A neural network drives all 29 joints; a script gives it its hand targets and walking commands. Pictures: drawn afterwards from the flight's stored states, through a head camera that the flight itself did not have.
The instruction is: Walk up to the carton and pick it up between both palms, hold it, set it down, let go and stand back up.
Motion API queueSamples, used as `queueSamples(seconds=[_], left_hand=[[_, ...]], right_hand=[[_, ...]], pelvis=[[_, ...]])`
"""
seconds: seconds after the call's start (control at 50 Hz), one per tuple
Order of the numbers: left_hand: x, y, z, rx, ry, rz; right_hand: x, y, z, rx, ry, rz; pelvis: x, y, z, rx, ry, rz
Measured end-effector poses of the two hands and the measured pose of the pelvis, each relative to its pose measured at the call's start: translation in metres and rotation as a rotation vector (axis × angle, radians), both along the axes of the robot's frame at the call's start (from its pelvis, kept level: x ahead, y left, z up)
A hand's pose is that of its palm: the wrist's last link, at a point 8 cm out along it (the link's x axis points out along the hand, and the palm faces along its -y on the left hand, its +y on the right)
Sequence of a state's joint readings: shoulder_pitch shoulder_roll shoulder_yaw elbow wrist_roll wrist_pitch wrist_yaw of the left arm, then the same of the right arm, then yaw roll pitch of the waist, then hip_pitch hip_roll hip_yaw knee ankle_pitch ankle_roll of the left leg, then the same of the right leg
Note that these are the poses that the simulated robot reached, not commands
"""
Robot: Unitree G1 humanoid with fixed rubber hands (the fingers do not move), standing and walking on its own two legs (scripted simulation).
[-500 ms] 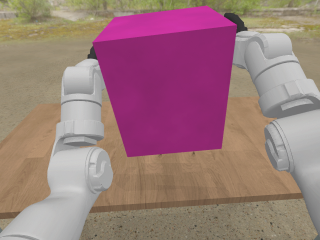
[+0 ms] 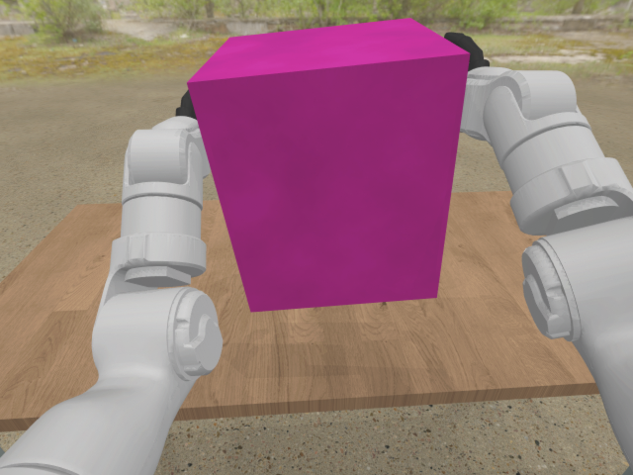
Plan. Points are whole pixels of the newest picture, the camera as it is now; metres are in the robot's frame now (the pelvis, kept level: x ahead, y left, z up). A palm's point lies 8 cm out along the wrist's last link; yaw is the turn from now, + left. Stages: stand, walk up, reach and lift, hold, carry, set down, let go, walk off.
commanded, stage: hold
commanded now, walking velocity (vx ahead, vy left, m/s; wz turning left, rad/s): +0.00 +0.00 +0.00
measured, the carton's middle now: (330, 164) +0.36 -0.01 +0.31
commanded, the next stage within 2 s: none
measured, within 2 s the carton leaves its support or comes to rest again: neither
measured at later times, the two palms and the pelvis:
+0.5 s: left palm (190, 131) +0.37 +0.15 +0.35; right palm (470, 90) +0.36 -0.15 +0.39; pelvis +0.00 +0.00 +0.00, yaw +0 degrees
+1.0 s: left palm (194, 137) +0.37 +0.15 +0.34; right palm (473, 91) +0.35 -0.15 +0.39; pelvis +0.00 +0.00 +0.00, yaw -1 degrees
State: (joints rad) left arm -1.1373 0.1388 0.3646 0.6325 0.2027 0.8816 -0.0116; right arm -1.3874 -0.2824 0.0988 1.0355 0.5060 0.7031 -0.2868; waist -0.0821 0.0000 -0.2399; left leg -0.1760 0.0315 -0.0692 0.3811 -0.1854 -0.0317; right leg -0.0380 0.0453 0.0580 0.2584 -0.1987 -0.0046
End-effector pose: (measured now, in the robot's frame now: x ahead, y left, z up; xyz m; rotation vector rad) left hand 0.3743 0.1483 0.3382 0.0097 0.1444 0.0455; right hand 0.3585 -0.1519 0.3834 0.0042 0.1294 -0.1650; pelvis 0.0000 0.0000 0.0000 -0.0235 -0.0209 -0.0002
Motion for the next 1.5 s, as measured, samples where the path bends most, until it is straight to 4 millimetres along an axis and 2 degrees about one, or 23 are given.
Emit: queueSamples(seconds=[0.14, 0.38, 0.68, 0.84, 1.0, 1.2, 1.5], left_hand=[[-0.002, -0.004, -0.001, -0.003, -0.016, -0.003], [-0.003, -0.002, 0.012, -0.016, -0.015, 0.002], [-0.001, 0.002, 0.0, -0.013, 0.004, -0.001], [-0.003, 0.0, 0.004, -0.013, -0.025, 0.0], [-0.003, -0.003, 0.003, -0.016, -0.003, -0.002], [-0.004, 0.001, 0.013, -0.016, -0.025, 0.012], [0.001, -0.003, -0.003, -0.005, -0.002, -0.001]], right_hand=[[-0.003, -0.003, 0.003, -0.001, -0.016, -0.003], [-0.004, -0.002, 0.01, 0.006, -0.017, -0.003], [-0.002, 0.002, 0.0, -0.001, 0.003, -0.002], [-0.005, 0.001, 0.009, 0.001, -0.027, -0.004], [-0.005, -0.002, 0.006, 0.004, -0.005, -0.008], [-0.003, 0.001, 0.012, 0.0, -0.026, 0.006], [0.0, -0.002, -0.002, -0.013, -0.003, -0.002]], pelvis=[[-0.001, 0.001, 0.0, 0.0, -0.003, -0.006], [-0.002, -0.001, 0.0, 0.003, 0.002, -0.004], [-0.001, 0.001, 0.0, 0.002, -0.002, -0.002], [-0.002, 0.002, 0.0, 0.0, 0.0, -0.005], [-0.002, 0.001, 0.0, 0.003, -0.001, -0.01], [0.0, -0.002, 0.0, 0.003, 0.002, 0.0], [-0.001, 0.0, 0.0, 0.0, 0.0, -0.009]])
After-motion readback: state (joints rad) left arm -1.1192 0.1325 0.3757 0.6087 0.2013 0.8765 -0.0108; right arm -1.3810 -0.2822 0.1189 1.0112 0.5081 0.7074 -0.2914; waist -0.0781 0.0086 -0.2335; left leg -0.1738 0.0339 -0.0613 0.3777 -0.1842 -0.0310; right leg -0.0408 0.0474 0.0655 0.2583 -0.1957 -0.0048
